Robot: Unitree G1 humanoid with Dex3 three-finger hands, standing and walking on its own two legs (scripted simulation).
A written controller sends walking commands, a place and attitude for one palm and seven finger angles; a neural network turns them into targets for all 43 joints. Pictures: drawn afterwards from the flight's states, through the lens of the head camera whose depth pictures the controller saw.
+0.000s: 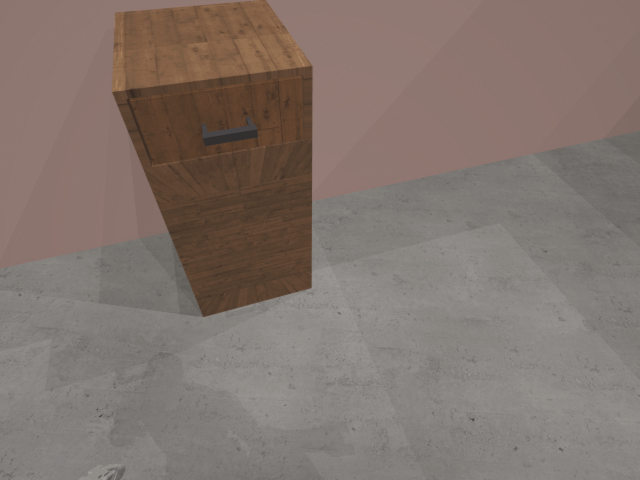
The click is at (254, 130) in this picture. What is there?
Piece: drawer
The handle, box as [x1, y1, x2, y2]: [201, 117, 257, 145]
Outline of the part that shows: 255,125 252,124 249,117 246,117 246,121 248,124 247,126 208,132 206,130 205,123 201,124 203,130 202,135 204,144 208,145 256,137 257,132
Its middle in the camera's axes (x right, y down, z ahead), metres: -0.21 -0.24 +0.86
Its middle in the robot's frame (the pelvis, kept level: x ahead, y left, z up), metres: +0.80 +0.25 -0.01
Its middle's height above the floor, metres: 0.76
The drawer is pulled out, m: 0.00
